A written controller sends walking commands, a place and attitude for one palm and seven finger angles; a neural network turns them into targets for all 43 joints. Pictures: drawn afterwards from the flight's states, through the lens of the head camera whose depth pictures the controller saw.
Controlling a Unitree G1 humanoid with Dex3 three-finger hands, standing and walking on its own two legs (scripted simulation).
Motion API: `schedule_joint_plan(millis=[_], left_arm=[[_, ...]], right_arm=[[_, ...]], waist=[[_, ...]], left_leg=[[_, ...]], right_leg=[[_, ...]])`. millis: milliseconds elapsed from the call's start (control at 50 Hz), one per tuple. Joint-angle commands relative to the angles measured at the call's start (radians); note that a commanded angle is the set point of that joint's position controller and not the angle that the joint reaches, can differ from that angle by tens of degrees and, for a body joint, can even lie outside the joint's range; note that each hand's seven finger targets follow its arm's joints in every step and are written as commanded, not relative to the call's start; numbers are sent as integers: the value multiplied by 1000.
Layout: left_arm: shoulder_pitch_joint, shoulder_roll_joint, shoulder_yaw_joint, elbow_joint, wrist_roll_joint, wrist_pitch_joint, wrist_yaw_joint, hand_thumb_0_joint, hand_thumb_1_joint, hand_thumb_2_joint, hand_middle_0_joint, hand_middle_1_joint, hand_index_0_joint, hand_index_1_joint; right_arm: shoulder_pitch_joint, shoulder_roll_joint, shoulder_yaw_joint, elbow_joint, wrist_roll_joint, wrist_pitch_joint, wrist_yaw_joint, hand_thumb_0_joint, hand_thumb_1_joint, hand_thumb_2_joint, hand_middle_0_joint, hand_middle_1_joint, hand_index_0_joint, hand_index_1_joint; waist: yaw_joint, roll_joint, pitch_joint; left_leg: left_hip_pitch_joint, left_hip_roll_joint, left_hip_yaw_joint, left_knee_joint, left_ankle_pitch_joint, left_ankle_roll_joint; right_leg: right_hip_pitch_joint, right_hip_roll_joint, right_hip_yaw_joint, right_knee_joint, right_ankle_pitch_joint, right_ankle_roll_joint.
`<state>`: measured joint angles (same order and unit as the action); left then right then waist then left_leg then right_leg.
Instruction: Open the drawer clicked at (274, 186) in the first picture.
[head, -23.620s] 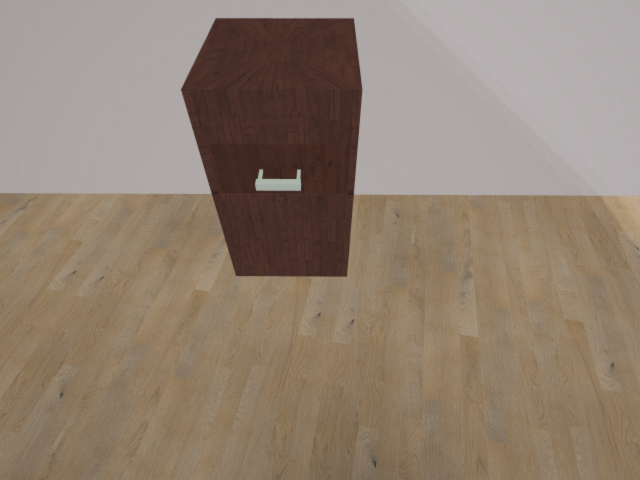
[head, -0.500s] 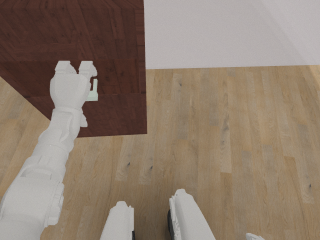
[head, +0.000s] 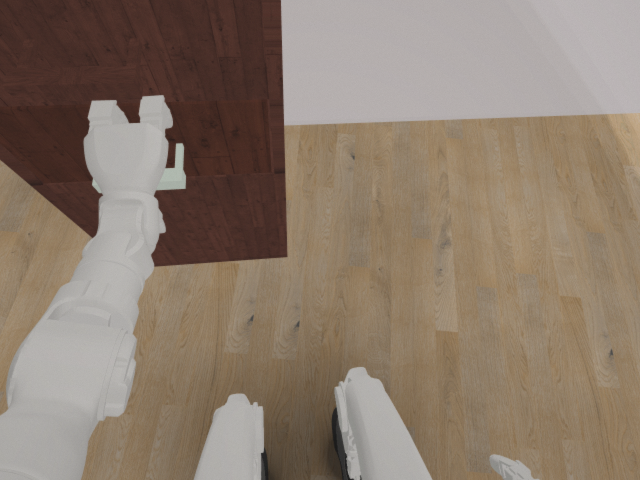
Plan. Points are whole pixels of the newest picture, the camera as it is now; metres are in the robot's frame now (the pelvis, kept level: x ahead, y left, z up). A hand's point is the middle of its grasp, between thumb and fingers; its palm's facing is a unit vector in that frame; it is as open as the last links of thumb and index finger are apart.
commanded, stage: lower the fingers behind the handle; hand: left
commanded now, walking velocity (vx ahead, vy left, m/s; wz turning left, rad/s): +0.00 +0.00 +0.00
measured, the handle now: (142, 166) +0.57 +0.22 -0.09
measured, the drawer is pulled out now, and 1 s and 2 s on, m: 0.00 0.00 0.00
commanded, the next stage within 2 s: lift the fingers back up to retry in 1.44 s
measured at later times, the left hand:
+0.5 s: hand (159, 210) +0.49 +0.18 -0.07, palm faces +0.04 -0.02 -1.00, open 13.9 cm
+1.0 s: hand (157, 203) +0.50 +0.19 -0.07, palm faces +0.05 -0.01 -1.00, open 13.6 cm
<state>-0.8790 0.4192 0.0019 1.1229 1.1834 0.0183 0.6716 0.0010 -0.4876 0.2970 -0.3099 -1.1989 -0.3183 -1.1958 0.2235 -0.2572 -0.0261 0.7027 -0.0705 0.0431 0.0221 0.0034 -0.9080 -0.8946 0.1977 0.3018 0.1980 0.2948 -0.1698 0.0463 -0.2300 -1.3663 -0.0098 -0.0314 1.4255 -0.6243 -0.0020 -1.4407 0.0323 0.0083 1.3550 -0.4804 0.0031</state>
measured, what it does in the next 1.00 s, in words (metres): lowers itself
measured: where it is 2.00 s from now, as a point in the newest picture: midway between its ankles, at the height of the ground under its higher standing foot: outside the picture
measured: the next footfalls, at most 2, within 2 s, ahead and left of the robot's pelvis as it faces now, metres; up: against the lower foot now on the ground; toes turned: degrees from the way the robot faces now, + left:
none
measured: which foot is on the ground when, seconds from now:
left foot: down 0.00-1.00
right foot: down 0.00-1.00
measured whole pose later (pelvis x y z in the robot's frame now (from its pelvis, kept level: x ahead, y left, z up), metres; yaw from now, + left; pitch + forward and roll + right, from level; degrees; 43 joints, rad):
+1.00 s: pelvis -0.03 -0.01 -0.05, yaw +0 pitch +35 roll +0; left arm -0.93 0.46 -0.02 1.10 1.15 -0.03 0.53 0.00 -0.49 0.30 -0.31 -1.20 -0.31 -1.36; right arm 0.26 -0.27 -0.01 0.72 -0.06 0.00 0.02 0.00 -0.91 -0.89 0.20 0.30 0.20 0.29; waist -0.15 0.04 -0.23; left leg -1.59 -0.01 -0.03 1.62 -0.65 -0.01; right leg -1.67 0.03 0.01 1.55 -0.49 0.00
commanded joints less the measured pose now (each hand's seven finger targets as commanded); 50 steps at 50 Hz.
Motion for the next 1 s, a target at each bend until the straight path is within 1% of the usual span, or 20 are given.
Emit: schedule_joint_plan(millis=[0, 40, 60, 100, 120, 160, 180, 200, 220, 300, 380, 420, 460, 500, 600, 680, 700, 780, 820, 980], left_arm=[[-193, 149, -30, -42, -16, 182, -57, 0, -500, 300, -300, -1200, -300, -1200], [-317, 153, -46, -216, -80, 147, -160, 0, -500, 300, -300, -1200, -300, -1200], [-390, 154, -49, -312, -113, 98, -204, 0, -500, 300, -300, -1200, -300, -1200], [-437, 221, -9, -477, -137, -27, -256, 0, -500, 300, -300, -1200, -300, -1200], [-376, 214, -15, -457, -118, -70, -260, 0, -500, 300, -300, -1200, -300, -1200], [-285, 128, -76, -313, -63, -110, -253, 0, -500, 300, -300, -1200, -300, -1200], [-238, 103, -83, -222, -35, -131, -233, 0, -500, 300, -300, -1200, -300, -1200], [-227, 127, -61, -173, -20, -142, -211, 0, -500, 300, -300, -1200, -300, -1200], [-230, 137, -48, -153, -11, -151, -187, 0, -500, 300, -300, -1200, -300, -1200], [-171, 184, 28, -82, -18, -114, -107, 0, -500, 300, -300, -1200, -300, -1200], [-229, 238, 75, -158, 7, -72, -44, 0, -500, 300, -300, -1200, -300, -1200], [-298, 266, 88, -244, 13, -66, -27, 0, -500, 300, -300, -1200, -300, -1200], [-328, 281, 92, -257, 3, -46, -21, 0, -500, 300, -300, -1200, -300, -1200], [-286, 251, 64, -180, -9, 3, -33, 0, -500, 300, -300, -1200, -300, -1200], [-334, 283, 42, -107, -34, 47, -82, 0, -500, 300, -300, -1200, -300, -1200], [-325, 262, 11, -58, -41, 36, -134, 0, -500, 300, -300, -1200, -300, -1200], [-300, 287, 30, -51, -40, 28, -147, 0, -500, 300, -300, -1200, -300, -1200], [-261, 246, 3, -30, -36, -6, -180, 0, -500, 300, -300, -1200, -300, -1200], [-258, 266, 13, -32, -24, -16, -182, 0, -500, 300, -300, -1200, -300, -1200], [-280, 212, -21, -36, -11, 9, -162, 0, -500, 300, -300, -1200, -300, -1200]], right_arm=[[168, -166, -50, -58, 32, 4, 13, 0, -900, -900, 200, 300, 200, 300], [193, -160, -66, -63, 34, -13, 0, 0, -900, -900, 200, 300, 200, 300], [199, -155, -71, -61, 32, -23, -12, 0, -900, -900, 200, 300, 200, 300], [214, -156, -78, -50, 28, -44, -41, 0, -900, -900, 200, 300, 200, 300], [217, -151, -82, -34, 24, -51, -49, 0, -900, -900, 200, 300, 200, 300], [223, -142, -75, 4, 19, -59, -52, 0, -900, -900, 200, 300, 200, 300], [211, -138, -66, 20, 14, -56, -49, 0, -900, -900, 200, 300, 200, 300], [202, -143, -60, 28, 10, -51, -44, 0, -900, -900, 200, 300, 200, 300], [197, -141, -55, 18, 6, -47, -40, 0, -900, -900, 200, 300, 200, 300], [181, -145, -51, -15, -2, -30, -12, 0, -900, -900, 200, 300, 200, 300], [190, -152, -61, -30, -7, -25, 4, 0, -900, -900, 200, 300, 200, 300], [188, -152, -69, -29, -6, -28, 5, 0, -900, -900, 200, 300, 200, 300], [192, -152, -71, -13, -6, -30, 8, 0, -900, -900, 200, 300, 200, 300], [188, -157, -68, -7, 2, -28, 6, 0, -900, -900, 200, 300, 200, 300], [178, -164, -47, 8, 11, -42, -4, 0, -900, -900, 200, 300, 200, 300], [177, -162, -34, 0, 13, -56, -13, 0, -900, -900, 200, 300, 200, 300], [178, -164, -31, -3, 13, -56, -15, 0, -900, -900, 200, 300, 200, 300], [181, -161, -28, -19, 15, -62, -15, 0, -900, -900, 200, 300, 200, 300], [179, -165, -28, -24, 16, -63, -18, 0, -900, -900, 200, 300, 200, 300], [209, -170, -39, -22, 23, -63, -13, 0, -900, -900, 200, 300, 200, 300]], waist=[[43, 25, -563], [6, 6, -697], [-29, -36, -737], [-21, -5, -809], [-11, 26, -785], [-25, 23, -565], [-22, 13, -408], [-15, -3, -320], [-10, 6, -295], [40, 41, -343], [47, 62, -512], [39, 83, -621], [26, 82, -678], [13, 29, -609], [-9, 3, -527], [-21, -14, -460], [-9, -31, -457], [-8, -27, -405], [-6, -32, -395], [-13, -6, -438]], left_leg=[[301, -7, 43, -231, 412, 27], [339, -8, 38, -221, 399, 38], [348, -8, 22, -211, 383, 46], [400, -15, 10, -208, 392, 54], [404, -21, 12, -205, 391, 51], [364, -14, 2, -191, 371, 47], [285, -10, 4, -177, 319, 45], [222, -6, 4, -161, 269, 46], [184, -8, 2, -153, 254, 45], [119, -14, 24, -134, 264, 40], [148, -9, 27, -107, 339, 36], [184, -8, 31, -94, 366, 36], [193, -11, 31, -86, 374, 38], [137, -12, 34, -90, 313, 43], [42, -17, 40, -90, 189, 55], [-21, -18, 45, -71, 137, 60], [-37, -17, 46, -64, 134, 60], [-79, -18, 46, -43, 114, 57], [-106, -18, 50, -25, 95, 58], [-90, -14, 40, -7, 103, 50]], right_leg=[[516, 14, -38, -164, 336, -40], [615, 6, -21, -183, 389, -25], [635, 4, -15, -188, 396, -19], [658, -1, -1, -184, 411, -19], [618, -4, -2, -178, 395, -23], [431, 2, -27, -169, 306, -35], [329, 5, -38, -164, 224, -40], [268, 11, -40, -158, 156, -47], [241, 14, -42, -148, 128, -54], [269, 17, -32, -116, 135, -63], [345, 15, -28, -66, 227, -53], [404, 12, -21, -57, 278, -44], [444, 9, -20, -50, 304, -37], [434, 10, -20, -69, 256, -31], [406, 5, -11, -93, 139, -24], [364, 3, -5, -93, 87, -23], [365, 4, -3, -86, 83, -25], [301, 6, -6, -64, 54, -31], [272, 7, 0, -56, 27, -33], [202, 5, -23, -6, 17, -37]])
